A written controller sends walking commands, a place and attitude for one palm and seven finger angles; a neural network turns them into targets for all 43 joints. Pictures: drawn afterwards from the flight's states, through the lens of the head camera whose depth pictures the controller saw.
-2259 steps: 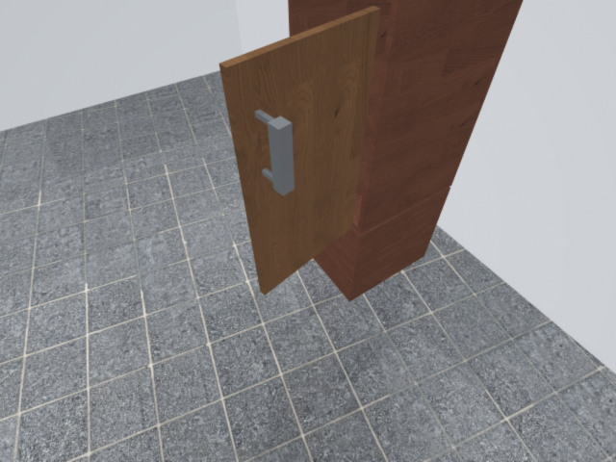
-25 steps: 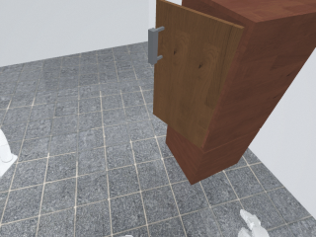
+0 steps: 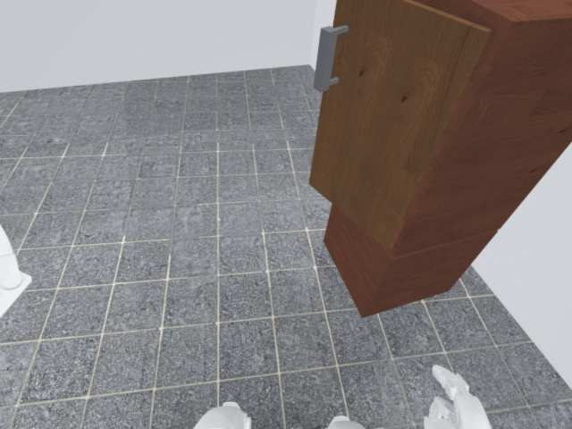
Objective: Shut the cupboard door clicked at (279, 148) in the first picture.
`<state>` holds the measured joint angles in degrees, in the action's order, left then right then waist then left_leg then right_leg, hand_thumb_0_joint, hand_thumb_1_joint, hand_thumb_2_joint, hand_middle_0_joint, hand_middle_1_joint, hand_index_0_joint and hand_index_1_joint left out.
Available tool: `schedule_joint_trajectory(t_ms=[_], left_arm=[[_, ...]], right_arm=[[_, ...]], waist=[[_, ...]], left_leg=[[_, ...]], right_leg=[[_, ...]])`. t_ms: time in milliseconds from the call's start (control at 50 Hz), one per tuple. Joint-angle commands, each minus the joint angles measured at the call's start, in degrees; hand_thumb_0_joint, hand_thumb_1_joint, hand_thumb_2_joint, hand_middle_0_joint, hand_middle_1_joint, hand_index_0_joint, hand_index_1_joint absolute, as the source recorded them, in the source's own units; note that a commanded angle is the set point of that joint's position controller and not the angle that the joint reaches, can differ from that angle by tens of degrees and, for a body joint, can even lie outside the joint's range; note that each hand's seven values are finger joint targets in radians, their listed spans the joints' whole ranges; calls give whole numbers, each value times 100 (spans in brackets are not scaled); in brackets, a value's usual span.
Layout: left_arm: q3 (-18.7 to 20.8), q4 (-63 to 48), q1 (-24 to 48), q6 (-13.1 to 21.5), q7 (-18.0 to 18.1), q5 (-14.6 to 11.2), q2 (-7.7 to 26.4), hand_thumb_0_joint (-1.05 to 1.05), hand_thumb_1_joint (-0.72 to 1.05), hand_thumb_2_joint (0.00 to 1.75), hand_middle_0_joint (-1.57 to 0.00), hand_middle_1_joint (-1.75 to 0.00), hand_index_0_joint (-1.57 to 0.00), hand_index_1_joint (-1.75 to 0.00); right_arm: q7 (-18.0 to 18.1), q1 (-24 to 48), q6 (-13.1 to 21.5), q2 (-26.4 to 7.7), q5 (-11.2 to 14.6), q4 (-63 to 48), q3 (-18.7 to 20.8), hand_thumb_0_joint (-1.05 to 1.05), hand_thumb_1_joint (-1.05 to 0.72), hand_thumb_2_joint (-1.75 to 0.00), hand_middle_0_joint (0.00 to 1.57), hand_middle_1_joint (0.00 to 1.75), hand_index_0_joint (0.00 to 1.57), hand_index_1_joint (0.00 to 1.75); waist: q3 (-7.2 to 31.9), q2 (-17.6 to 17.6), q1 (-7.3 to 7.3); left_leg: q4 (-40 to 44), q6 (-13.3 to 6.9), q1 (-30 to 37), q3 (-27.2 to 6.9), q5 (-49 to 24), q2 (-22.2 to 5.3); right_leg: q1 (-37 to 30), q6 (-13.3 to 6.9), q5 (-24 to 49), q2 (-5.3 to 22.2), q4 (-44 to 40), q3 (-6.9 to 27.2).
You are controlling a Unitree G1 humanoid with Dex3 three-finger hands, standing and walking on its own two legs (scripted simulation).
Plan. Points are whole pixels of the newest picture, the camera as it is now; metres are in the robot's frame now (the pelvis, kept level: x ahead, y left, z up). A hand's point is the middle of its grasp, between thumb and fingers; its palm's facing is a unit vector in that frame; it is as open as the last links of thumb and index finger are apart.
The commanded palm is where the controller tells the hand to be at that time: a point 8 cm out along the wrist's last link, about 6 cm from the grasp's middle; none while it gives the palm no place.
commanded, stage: step back with the hand held close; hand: left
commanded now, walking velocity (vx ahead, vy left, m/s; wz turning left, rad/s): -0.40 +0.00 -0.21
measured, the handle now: (332, 58) +0.86 -0.04 +0.13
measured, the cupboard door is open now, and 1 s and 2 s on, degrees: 20 20 20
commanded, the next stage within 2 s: stop stepping back and stand still in 0.04 s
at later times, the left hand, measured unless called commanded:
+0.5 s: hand out of the picture +0.12 +0.31 +0.21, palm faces +0.44 -0.86 -0.26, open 7.4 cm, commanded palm +0.05 +0.34 +0.21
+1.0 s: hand out of the picture +0.10 +0.30 +0.20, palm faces +0.33 -0.89 -0.32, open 7.4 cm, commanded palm +0.05 +0.35 +0.21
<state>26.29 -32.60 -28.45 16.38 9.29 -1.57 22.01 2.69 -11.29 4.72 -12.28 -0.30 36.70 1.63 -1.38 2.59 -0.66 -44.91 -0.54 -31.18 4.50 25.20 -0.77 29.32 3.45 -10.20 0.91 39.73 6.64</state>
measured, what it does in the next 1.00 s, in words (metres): walks backwards: right foot, then left foot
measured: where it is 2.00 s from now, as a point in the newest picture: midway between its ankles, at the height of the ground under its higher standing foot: outside the picture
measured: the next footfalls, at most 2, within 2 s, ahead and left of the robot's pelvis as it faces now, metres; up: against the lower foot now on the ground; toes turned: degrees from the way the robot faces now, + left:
right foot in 0.26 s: -0.08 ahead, -0.12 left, +0.00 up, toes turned -4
left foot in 0.44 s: -0.02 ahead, +0.18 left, +0.00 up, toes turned -6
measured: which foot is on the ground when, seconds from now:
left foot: down 0.00-0.26, up 0.28-0.42, down 0.44-1.00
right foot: down 0.00-0.02, up 0.04-0.24, down 0.26-0.46, up 0.48-0.74, down 0.76-1.00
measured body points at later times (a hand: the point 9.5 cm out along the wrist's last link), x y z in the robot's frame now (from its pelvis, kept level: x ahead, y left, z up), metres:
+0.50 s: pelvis -0.13 +0.06 +0.02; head -0.15 +0.10 +0.47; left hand +0.09 +0.35 +0.22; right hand -0.01 -0.21 -0.04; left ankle -0.06 +0.14 -0.71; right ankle -0.12 -0.11 -0.69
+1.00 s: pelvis -0.15 +0.08 +0.01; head -0.17 +0.12 +0.46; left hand +0.08 +0.35 +0.22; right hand -0.09 -0.19 -0.07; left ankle -0.06 +0.18 -0.71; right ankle -0.20 -0.02 -0.70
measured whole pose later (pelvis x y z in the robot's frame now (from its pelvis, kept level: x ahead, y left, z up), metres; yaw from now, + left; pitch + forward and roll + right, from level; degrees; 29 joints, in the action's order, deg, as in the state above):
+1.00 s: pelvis -0.15 +0.08 +0.01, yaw -11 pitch -2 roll -2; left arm 23.0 -28.0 -26.7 11.5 10.8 -1.5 21.7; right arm 5.6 -18.1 4.4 -12.8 -0.8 39.5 0.4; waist 2.7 1.9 1.5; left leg -38.1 -1.0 -21.5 3.5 15.7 -3.8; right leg 12.3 -1.9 -24.5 -0.4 38.4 -4.9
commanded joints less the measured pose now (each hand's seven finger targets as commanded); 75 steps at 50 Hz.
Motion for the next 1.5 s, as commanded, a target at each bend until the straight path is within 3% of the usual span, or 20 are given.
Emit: schedule_joint_trajectory(t_ms=[0,40,180,200,240,300,380,440,480,520,620,680,740,920,960,1000,1100,1220,1300,1480], left_arm=[[810,-1193,1168,443,144,51,1245,0,90,90,-20,-30,-20,-30],[1003,-1275,1182,456,104,-88,1413,0,90,90,-20,-30,-20,-30],[550,-749,191,144,-76,-333,1125,0,90,90,-20,-30,-20,-30],[632,-956,353,136,-93,-234,1319,0,90,90,-20,-30,-20,-30],[845,-1260,1252,199,40,-167,1963,0,90,90,-20,-30,-20,-30],[411,-961,1755,-131,85,-125,1503,0,90,90,-20,-30,-20,-30],[106,-149,1556,-170,221,12,1048,0,90,90,-20,-30,-20,-30],[173,-630,1392,-114,201,-44,1102,0,90,90,-20,-30,-20,-30],[349,-879,848,-157,120,-29,1244,0,90,90,-20,-30,-20,-30],[288,-1104,234,-197,55,0,1124,0,90,90,-20,-30,-20,-30],[501,-975,-360,-338,136,-42,1325,0,90,90,-20,-30,-20,-30],[702,-677,-229,-418,167,-37,1521,0,90,90,-20,-30,-20,-30],[1072,-608,190,-270,220,-114,1916,0,90,90,-20,-30,-20,-30],[260,-819,1141,-98,227,84,1347,0,90,90,-20,-30,-20,-30],[439,-1118,1001,-39,222,11,1327,0,90,90,-20,-30,-20,-30],[852,-978,620,9,153,-52,1652,0,90,90,-20,-30,-20,-30],[736,-807,-242,-108,79,-72,1281,0,90,90,-20,-30,-20,-30],[464,-369,-237,-353,124,-154,1119,0,90,90,-20,-30,-20,-30],[510,-558,133,-353,190,-77,1320,0,90,90,-20,-30,-20,-30],[581,-751,-386,-273,192,-103,1300,0,90,90,-20,-30,-20,-30]], right_arm=[[259,465,405,-817,-11,-956,264,0,-90,-90,20,30,20,30],[223,451,588,-535,-10,-781,386,0,-90,-90,20,30,20,30],[-18,507,576,-641,132,-1070,210,0,-90,-90,20,30,20,30],[-16,383,566,-584,107,-1085,219,0,-90,-90,20,30,20,30],[-10,290,598,-538,58,-884,152,0,-90,-90,20,30,20,30],[143,291,524,-576,84,-836,39,0,-90,-90,20,30,20,30],[279,235,480,-642,23,-649,-7,0,-90,-90,20,30,20,30],[317,283,568,-896,117,-1001,108,0,-90,-90,20,30,20,30],[234,324,595,-647,10,-867,34,0,-90,-90,20,30,20,30],[107,386,584,-618,18,-908,48,0,-90,-90,20,30,20,30],[167,310,276,-625,-45,-1053,4,0,-90,-90,20,30,20,30],[226,192,124,-628,-90,-964,69,0,-90,-90,20,30,20,30],[175,115,108,-630,-89,-924,76,0,-90,-90,20,30,20,30],[350,323,314,-618,-55,-665,47,0,-90,-90,20,30,20,30],[363,288,389,-805,-43,-783,78,0,-90,-90,20,30,20,30],[324,351,477,-619,-109,-761,11,0,-90,-90,20,30,20,30],[140,245,481,-575,-39,-824,-17,0,-90,-90,20,30,20,30],[117,91,306,-493,51,-819,3,0,-90,-90,20,30,20,30],[218,308,222,-509,86,-858,-29,0,-90,-90,20,30,20,30],[230,315,92,-526,121,-1078,-10,0,-90,-90,20,30,20,30]], waist=[[362,-2537,300],[1175,-1455,113],[548,-1580,-61],[486,-818,-54],[293,1543,-36],[270,1077,138],[119,-406,268],[182,-1533,174],[189,-2164,269],[196,-1243,154],[305,-1866,187],[536,-1259,206],[309,622,128],[-248,-411,270],[-205,-2020,245],[53,-2215,196],[458,-1231,105],[655,342,232],[1025,-72,202],[1216,-678,153]], left_leg=[[3644,-882,-633,-2523,2498,-2245],[3224,-814,-59,-1816,660,-2399],[2833,291,350,239,1475,-1679],[1814,407,818,660,1191,-1057],[-1808,351,743,138,55,-293],[-1809,213,691,-636,-359,-403],[1423,35,2023,-181,-503,-142],[3498,-502,1747,-2435,671,-1678],[4235,-328,1258,-2884,2355,-1881],[4013,-358,1133,-2016,1729,-1695],[3807,-99,726,-893,1403,-1292],[2590,-92,334,-555,917,-887],[-693,92,-698,-177,-258,-222],[1160,-3,2058,99,-544,-186],[2794,-507,2157,-2088,456,-1355],[3862,-731,1246,-3202,1824,-1981],[2936,-282,772,-994,432,-1243],[1121,33,1421,-295,-1123,-401],[1468,3,1894,-224,-2623,-436],[1475,-33,2022,-230,-3793,-576]], right_leg=[[-406,-91,-1596,-680,1871,-538],[-734,-164,-1866,-598,3722,-347],[-1478,-472,-2346,-380,-261,-1409],[-949,-610,-2466,-88,-1353,-790],[506,-1610,-2738,2011,-3427,2510],[272,-1302,-2601,1416,-2735,1543],[-77,-839,-2030,681,-1887,294],[-247,-263,-1322,-411,527,-791],[-120,-322,-1583,-276,1807,-458],[-437,-359,-1175,-241,1571,-713],[-2052,-493,-1510,-572,-627,-1618],[-3034,-731,-1411,-223,-1696,-1181],[-2490,-1806,-1421,1910,-2878,1728],[17,-1120,-2784,800,-1687,-307],[250,-584,-2185,-143,145,-846],[-413,-431,-1997,-201,1381,-591],[-2150,-380,-973,-176,-1033,-1007],[-1500,-859,59,883,-2157,633],[-2031,-599,2622,696,-1392,-64],[-2264,-405,2678,370,-1242,-424]])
